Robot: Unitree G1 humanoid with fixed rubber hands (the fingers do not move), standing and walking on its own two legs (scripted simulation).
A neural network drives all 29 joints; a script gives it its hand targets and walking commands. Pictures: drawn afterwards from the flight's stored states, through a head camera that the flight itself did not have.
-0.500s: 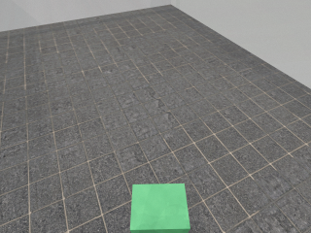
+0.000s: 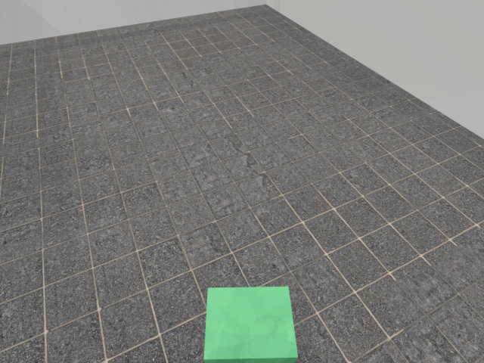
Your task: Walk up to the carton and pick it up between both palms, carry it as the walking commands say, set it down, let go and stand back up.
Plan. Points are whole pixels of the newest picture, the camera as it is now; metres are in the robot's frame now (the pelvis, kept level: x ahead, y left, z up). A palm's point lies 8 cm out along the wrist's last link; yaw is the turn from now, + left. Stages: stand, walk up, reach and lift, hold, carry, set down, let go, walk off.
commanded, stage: walk up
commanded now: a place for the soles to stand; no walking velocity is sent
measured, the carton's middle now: (248, 328) +0.38 -0.02 -0.68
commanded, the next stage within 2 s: reach and lift in 0.22 s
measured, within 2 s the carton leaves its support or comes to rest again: neither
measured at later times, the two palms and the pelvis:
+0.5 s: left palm out of the picture +0.16 +0.29 -0.12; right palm out of the picture +0.14 -0.29 -0.12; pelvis -0.02 +0.00 -0.03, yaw -4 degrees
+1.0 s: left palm (127, 314) +0.27 +0.25 -0.17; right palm (380, 318) +0.26 -0.28 -0.18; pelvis -0.08 +0.00 -0.09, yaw -4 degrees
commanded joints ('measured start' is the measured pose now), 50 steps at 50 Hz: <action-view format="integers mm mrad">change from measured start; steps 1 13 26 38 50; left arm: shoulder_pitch -46 -256 -101 -305 -839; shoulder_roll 192 82 50 52 135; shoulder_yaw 35 85 237 220 258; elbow -56 -567 -660 -613 -539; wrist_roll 2 -17 -14 -55 -119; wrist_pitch -21 99 206 265 269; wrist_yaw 9 -22 -43 -4 -9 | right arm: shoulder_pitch -38 -184 -238 -467 -1018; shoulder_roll -200 -159 -143 -155 -263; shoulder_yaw -43 -178 -200 -168 -208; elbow -49 -499 -753 -561 -516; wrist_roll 0 -54 -99 2 51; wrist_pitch -11 101 195 272 267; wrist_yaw -7 19 55 61 68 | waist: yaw -1 -53 53 54 29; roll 10 1 -86 -34 -34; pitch -110 -49 -372 -488 -737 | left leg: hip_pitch -59 -236 -328 -504 -650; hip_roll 142 22 0 10 14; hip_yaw -130 48 13 -4 6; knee -107 49 349 495 564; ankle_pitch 139 -11 212 139 12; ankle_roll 6 -38 -23 -54 -32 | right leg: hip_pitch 83 -82 -135 -430 -586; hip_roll -113 53 78 68 65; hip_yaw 147 69 160 154 148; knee -82 71 333 518 587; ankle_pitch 74 -20 199 48 -62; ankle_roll -28 -3 13 -9 4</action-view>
